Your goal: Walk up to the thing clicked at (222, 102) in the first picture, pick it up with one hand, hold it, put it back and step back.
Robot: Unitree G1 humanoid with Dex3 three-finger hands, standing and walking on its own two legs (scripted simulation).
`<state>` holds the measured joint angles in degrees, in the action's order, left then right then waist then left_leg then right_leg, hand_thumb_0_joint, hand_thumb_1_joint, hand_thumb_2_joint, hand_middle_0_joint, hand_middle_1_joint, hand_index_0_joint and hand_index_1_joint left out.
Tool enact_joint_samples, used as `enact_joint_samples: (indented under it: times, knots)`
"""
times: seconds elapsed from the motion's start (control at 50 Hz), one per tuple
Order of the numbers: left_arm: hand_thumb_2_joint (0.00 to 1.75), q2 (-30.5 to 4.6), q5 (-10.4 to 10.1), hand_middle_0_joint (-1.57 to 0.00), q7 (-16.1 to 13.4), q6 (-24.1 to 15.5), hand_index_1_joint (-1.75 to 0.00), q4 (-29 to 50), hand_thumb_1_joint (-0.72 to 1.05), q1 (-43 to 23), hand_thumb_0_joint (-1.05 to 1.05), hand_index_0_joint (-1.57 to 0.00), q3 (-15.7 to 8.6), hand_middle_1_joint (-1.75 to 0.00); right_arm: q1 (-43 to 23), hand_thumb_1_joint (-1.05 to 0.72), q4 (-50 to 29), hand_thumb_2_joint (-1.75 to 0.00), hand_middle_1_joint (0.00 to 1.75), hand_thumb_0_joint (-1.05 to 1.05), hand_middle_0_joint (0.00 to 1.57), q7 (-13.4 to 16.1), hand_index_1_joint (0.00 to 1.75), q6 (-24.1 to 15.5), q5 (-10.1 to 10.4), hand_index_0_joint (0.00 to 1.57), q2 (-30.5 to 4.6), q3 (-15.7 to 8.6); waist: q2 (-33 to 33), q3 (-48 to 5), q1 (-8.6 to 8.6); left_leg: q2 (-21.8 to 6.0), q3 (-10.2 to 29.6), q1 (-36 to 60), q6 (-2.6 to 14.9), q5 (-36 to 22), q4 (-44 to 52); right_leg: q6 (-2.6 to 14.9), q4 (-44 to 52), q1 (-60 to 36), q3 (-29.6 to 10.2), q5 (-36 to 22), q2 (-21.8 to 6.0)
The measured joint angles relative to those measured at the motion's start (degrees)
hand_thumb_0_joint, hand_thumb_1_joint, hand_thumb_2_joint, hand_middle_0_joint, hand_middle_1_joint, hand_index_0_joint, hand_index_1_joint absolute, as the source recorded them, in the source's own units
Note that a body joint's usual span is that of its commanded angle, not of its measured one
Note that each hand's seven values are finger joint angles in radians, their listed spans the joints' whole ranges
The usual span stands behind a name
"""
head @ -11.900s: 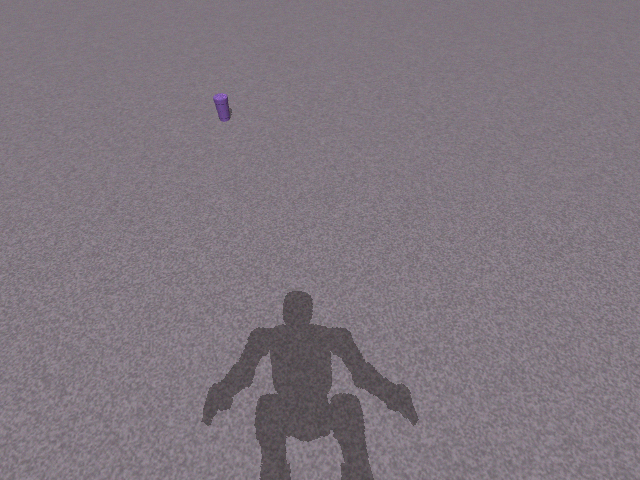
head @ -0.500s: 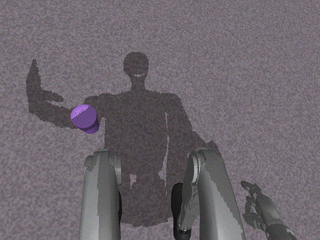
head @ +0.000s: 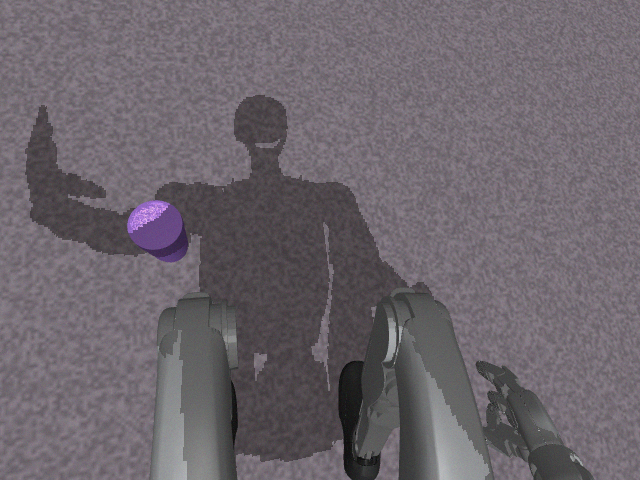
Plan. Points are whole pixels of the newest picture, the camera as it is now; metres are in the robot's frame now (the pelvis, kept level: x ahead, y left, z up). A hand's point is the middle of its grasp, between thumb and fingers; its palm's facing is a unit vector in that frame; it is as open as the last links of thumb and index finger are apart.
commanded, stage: approach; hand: left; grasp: from the side
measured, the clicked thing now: (164, 237) +0.45 +0.25 -0.30
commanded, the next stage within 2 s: close in in 0.56 s
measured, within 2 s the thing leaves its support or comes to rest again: neither
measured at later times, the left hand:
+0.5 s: hand (23, 249) +0.38 +0.38 -0.15, palm faces +0.20 -0.98 +0.02, open 17.6 cm
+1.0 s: hand (132, 256) +0.40 +0.27 -0.24, palm faces +0.20 -0.98 +0.02, open 17.6 cm
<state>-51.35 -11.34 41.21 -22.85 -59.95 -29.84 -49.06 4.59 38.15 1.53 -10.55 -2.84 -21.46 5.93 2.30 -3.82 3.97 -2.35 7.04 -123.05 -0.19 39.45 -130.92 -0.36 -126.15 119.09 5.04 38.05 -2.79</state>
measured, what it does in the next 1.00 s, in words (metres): lowers itself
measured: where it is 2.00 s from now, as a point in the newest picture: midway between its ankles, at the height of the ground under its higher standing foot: (290, 449)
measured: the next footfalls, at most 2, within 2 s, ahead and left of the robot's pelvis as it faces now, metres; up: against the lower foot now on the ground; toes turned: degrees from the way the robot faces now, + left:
none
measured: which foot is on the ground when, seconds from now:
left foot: down 0.00-1.00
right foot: down 0.00-1.00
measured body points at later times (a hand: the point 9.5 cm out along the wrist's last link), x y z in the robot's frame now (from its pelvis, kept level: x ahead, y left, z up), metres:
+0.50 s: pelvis -0.01 +0.00 -0.06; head +0.22 +0.12 +0.31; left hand +0.36 +0.43 -0.15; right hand +0.18 -0.26 -0.13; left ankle +0.08 +0.13 -0.34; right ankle +0.11 -0.13 -0.34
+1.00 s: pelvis -0.02 +0.01 -0.09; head +0.21 +0.15 +0.26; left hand +0.38 +0.33 -0.24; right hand +0.15 -0.26 -0.14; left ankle +0.08 +0.13 -0.34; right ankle +0.11 -0.13 -0.34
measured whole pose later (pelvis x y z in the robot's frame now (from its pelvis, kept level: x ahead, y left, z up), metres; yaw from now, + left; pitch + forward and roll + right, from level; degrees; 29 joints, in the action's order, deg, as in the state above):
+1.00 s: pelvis -0.02 +0.01 -0.09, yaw -8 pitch +13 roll -14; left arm -42.8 -10.7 18.5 -60.1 -78.5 -31.1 -37.4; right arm -9.5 35.2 -6.0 -4.3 -18.0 -21.8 23.2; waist 13.3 14.8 11.4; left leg -2.1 18.7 -127.0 -0.8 40.1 -152.2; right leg -2.3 -139.5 119.7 12.5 33.9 0.8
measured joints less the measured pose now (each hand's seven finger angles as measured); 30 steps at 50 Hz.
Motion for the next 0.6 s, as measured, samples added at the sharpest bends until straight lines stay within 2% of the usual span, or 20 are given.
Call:
enact_joint_samples:
  times: [0.14, 0.24, 0.32, 0.42, 0.54, 0.6]
  knots:
    - [0.09, -0.87, -1.58, -0.06, 0.92, -1.43, -0.11, -2.29, -0.56, -0.04, -0.01, -0.04, -0.82, -0.08, -0.61, -0.93, 0.04, -0.91, 0.30, 0.01, 0.21, -0.17, 0.30, -0.12, -0.32, 0.20, -0.36, 0.66, 0.25, 0.75, 0.16, -0.02, 0.31, -0.63, -0.01, -0.05, -1.21, 0.01, -1.05, 0.59, 0.16, -0.15, 0.12]
    - [0.08, -0.89, -3.92, -0.07, 1.64, -5.84, -0.11, -6.23, -0.58, -1.13, -0.01, -0.04, -0.67, -0.09, -1.68, -0.92, 0.10, -0.90, 0.30, 0.01, 0.21, -0.52, 0.30, -0.75, -1.22, 0.20, -0.71, 1.88, 1.26, 2.27, 0.43, -0.22, 0.93, -1.73, -0.01, -0.09, -3.32, -0.04, -2.73, 1.63, 0.50, -0.60, 0.47]
    - [0.06, 0.06, -5.25, -0.07, 1.85, -10.07, -0.11, -9.18, -0.59, -2.21, -0.01, -0.05, 0.66, -0.09, -3.13, -0.92, 0.08, -0.90, 0.30, 0.01, 0.21, -0.98, 0.30, -1.13, -2.42, 0.20, -0.77, 3.42, 2.74, 4.11, 1.05, -0.43, 1.78, -2.88, -0.08, 0.14, -6.02, -0.12, -4.83, 2.66, 0.98, -0.89, 0.90]
    - [0.06, 1.35, -4.06, -0.08, 0.48, -14.58, -0.11, -11.91, -0.59, -3.41, -0.01, -0.05, 1.38, -0.09, -5.82, -0.91, -0.33, -0.90, 0.30, 0.01, 0.21, -1.77, 0.30, -0.82, -4.54, 0.20, -0.53, 6.08, 5.00, 7.32, 2.58, -0.48, 3.44, -4.04, -0.26, 0.63, -9.89, -0.28, -7.60, 3.36, 2.04, -1.11, 1.38]
    - [0.06, 2.14, -2.04, -0.08, -2.54, -19.95, -0.12, -12.86, -0.59, -3.41, -0.02, -0.05, 2.21, -0.09, -8.77, -0.92, -1.27, -0.90, 0.30, 0.01, 0.21, -2.85, 0.30, 0.91, -7.50, 0.20, -0.03, 9.17, 7.40, 11.15, 4.46, -0.29, 5.71, -4.92, -0.38, 1.20, -14.02, -0.68, -10.17, 3.35, 3.55, -1.31, 1.88]
    - [0.07, 2.60, -1.92, -0.08, -4.12, -22.37, -0.12, -13.46, -0.60, -2.81, -0.02, -0.05, 3.63, -0.10, -9.83, -0.92, -1.57, -0.90, 0.30, 0.01, 0.21, -3.32, 0.30, 1.92, -8.76, 0.21, 0.06, 10.42, 8.10, 12.65, 5.11, -0.21, 6.59, -5.13, -0.31, 1.43, -15.58, -0.94, -11.01, 3.15, 4.13, -1.40, 2.13]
